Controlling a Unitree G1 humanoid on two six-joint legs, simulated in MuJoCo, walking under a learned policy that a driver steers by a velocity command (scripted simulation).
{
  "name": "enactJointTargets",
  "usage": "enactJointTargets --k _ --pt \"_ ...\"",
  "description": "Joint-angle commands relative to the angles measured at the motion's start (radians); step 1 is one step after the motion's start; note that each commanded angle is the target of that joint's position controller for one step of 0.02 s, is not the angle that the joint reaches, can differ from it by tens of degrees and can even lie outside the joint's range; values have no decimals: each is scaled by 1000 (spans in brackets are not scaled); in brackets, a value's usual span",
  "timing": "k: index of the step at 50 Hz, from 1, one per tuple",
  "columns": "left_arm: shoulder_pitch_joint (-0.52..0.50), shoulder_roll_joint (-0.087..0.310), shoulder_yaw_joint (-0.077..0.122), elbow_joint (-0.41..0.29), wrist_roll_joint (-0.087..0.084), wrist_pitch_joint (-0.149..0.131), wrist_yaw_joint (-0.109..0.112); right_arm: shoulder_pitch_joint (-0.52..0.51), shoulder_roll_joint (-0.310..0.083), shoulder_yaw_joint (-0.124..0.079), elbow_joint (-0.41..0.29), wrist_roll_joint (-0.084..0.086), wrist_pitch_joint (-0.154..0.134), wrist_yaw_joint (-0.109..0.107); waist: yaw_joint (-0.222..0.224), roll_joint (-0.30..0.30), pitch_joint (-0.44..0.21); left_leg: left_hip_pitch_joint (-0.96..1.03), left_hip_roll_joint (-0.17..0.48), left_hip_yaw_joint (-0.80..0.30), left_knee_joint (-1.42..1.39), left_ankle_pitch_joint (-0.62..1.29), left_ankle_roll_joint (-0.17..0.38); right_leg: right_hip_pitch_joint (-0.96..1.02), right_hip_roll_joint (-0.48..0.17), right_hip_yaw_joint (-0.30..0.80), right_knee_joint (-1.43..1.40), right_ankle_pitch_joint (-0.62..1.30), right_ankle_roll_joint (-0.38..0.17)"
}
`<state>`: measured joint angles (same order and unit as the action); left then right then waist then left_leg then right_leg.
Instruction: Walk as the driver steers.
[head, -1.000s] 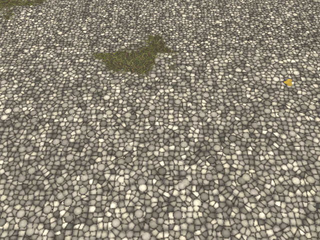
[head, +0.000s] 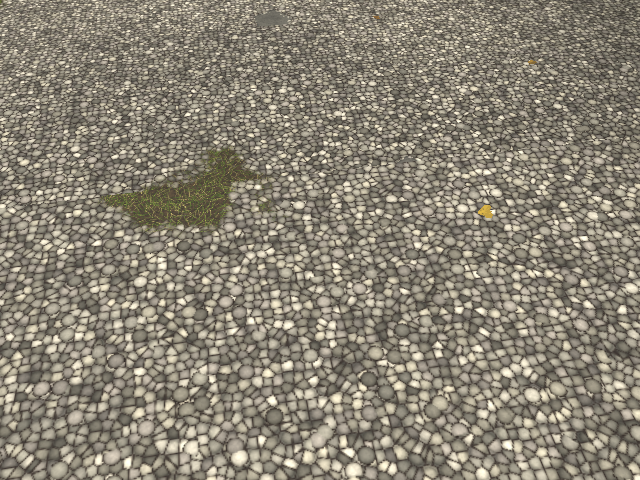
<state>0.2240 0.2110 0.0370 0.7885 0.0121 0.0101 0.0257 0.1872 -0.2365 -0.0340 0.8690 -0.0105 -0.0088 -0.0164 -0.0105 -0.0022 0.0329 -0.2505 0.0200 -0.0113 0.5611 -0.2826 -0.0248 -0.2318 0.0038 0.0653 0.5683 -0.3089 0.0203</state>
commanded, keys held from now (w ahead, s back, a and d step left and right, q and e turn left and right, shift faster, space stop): no key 0.46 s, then w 0.54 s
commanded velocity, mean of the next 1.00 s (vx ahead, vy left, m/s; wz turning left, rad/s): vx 0.16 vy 0.00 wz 0.00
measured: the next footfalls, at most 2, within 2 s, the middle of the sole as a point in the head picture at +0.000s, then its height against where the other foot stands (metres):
left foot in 1.12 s outside the picture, level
right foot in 1.68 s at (379, 391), level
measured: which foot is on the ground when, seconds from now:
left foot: down 0.00-0.74, up 0.76-1.00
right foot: down 0.00-1.00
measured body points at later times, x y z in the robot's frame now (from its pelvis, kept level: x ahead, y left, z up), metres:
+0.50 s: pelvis +0.00 +0.00 +0.00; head +0.01 +0.00 +0.45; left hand +0.05 +0.25 -0.14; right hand +0.05 -0.25 -0.15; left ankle +0.01 +0.13 -0.73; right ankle +0.00 -0.13 -0.73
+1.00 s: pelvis +0.15 +0.00 +0.01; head +0.17 -0.01 +0.45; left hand +0.03 +0.23 -0.13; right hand +0.34 -0.24 -0.10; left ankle +0.29 +0.13 -0.68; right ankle +0.00 -0.13 -0.73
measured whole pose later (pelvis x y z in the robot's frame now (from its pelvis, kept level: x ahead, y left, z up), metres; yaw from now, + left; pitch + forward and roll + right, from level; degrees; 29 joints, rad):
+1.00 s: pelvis +0.15 +0.00 +0.01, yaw +0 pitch +2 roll +0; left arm 0.54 0.18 0.02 1.06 -0.01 -0.07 0.02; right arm 0.04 -0.25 -0.04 0.87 0.03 -0.10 0.04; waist 0.08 0.02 0.00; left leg -0.66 0.06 0.04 0.78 -0.12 0.03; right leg 0.09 0.00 0.03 0.20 -0.33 0.00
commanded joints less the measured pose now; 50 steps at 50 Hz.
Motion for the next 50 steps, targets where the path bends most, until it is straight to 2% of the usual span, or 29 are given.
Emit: enactJointTargets --k 1,23,24,26,27,29,31,32,33,34,35,36,37,38,39,40,41,42,43,44,45,46,48,49,50 --pt "-3 110 27 -40 -1 -14 6 -8 -99 -22 -27 2 -12 -7 1 -3 -21 14 19 -21 -94 78 13 -29 -33 34 -117 112 -27" --pt "55 88 17 153 -10 -17 19 57 -75 -17 135 10 -3 -27 0 2 7 23 8 -10 -125 93 23 -15 -11 -4 -137 139 -17" --pt "76 79 14 171 -10 -16 20 78 -66 -14 150 10 -1 -28 1 4 -15 31 -2 1 -130 -13 27 -7 1 -16 -141 34 -21" --pt "81 103 22 177 -21 -13 24 86 -93 -24 153 24 4 -32 1 13 40 -27 -15 -4 -124 -346 62 -79 23 -30 -119 -300 -51" --pt "77 104 22 172 -24 -20 25 86 -97 -25 148 26 -1 -33 0 20 81 -64 2 -33 -138 -446 83 -124 14 -18 -119 -388 -68" --pt "77 87 18 169 -34 -47 20 111 -98 -27 147 35 -26 -28 -7 37 114 -65 48 -105 -158 -475 119 -169 -7 0 -96 -372 -85" --pt "58 65 15 164 -36 -73 8 162 -118 -35 159 39 -48 -19 -24 78 97 -8 113 -211 -203 -480 164 -205 1 -23 -19 -278 -81" --pt "50 46 11 159 -38 -84 1 183 -135 -41 164 40 -54 -14 -25 122 85 14 164 -295 -253 -504 194 -212 16 -53 38 -216 -77" --pt "54 29 8 158 -41 -93 -6 183 -151 -45 163 41 -57 -10 -14 167 80 10 216 -373 -303 -519 223 -193 26 -86 88 -151 -78" --pt "62 30 8 163 -42 -100 -10 165 -155 -46 153 42 -57 -7 0 175 88 -34 236 -402 -328 -512 233 -145 22 -90 87 -130 -92" --pt "93 29 9 175 -42 -104 -12 125 -153 -44 136 44 -56 -5 27 166 101 -112 218 -374 -321 -485 220 -50 20 -86 31 -129 -111" --pt "183 28 10 207 -46 -107 -13 40 -145 -39 105 47 -55 -2 84 152 110 -208 170 -292 -265 -423 186 80 11 -65 -74 -119 -131" --pt "292 78 24 248 -43 -112 -11 -43 -95 -25 67 51 -62 -1 126 31 113 -306 68 -131 -90 -293 121 177 -57 79 -171 -167 -161" --pt "417 189 55 289 -53 -116 -15 -76 -37 -13 32 45 -86 2 146 -239 90 -463 -52 58 247 -134 52 343 -214 376 -309 -149 -235" --pt "472 202 54 292 -35 -124 -26 -99 -66 -18 12 42 -110 3 166 -288 84 -641 -54 9 470 -255 51 441 -356 605 -357 18 -306" --pt "427 152 38 280 -17 -130 -28 -83 -84 -24 16 50 -123 14 122 -171 86 -719 -5 -43 613 -248 76 470 -361 566 -319 105 -302" --pt "387 130 30 264 -12 -131 -31 -65 -74 -21 21 58 -129 25 97 -119 70 -768 24 -44 674 -185 98 494 -343 490 -311 171 -285" --pt "361 122 23 256 -17 -126 -34 -82 -73 -21 14 55 -132 31 86 -82 71 -801 52 -29 677 -128 107 496 -331 410 -323 249 -265" --pt "341 97 12 253 -19 -116 -33 -102 -70 -23 5 47 -131 36 76 -69 73 -787 79 -21 639 -81 107 470 -311 331 -345 319 -240" --pt "334 70 2 252 -18 -104 -28 -116 -56 -20 -4 43 -128 42 70 -80 73 -745 89 -3 583 -45 98 430 -282 265 -372 346 -220" --pt "320 60 -3 245 -18 -95 -21 -131 -38 -14 -13 41 -123 49 65 -89 78 -696 86 18 506 1 83 377 -253 207 -397 350 -208" --pt "290 67 -5 231 -16 -89 -12 -163 -22 -6 -30 37 -119 56 60 -87 88 -616 74 39 397 70 67 291 -220 148 -420 336 -197" --pt "258 124 3 211 -17 -92 2 -237 -1 9 -66 30 -109 61 57 -102 94 -380 29 73 173 216 45 106 -167 58 -472 289 -179" --pt "277 159 13 216 -22 -98 5 -257 -16 8 -80 32 -103 61 57 -120 90 -297 11 84 124 250 42 72 -182 59 -503 269 -184" --pt "285 177 20 223 -30 -103 6 -264 -39 4 -89 37 -97 59 48 -128 98 -257 7 73 89 272 47 75 -203 62 -518 259 -185"
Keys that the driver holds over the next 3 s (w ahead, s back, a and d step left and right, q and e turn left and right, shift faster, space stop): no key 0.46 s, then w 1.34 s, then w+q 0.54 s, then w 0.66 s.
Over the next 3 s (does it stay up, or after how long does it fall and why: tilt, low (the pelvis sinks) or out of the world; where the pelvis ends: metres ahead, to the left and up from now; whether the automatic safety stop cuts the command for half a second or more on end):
stays up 1.27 0.11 0.01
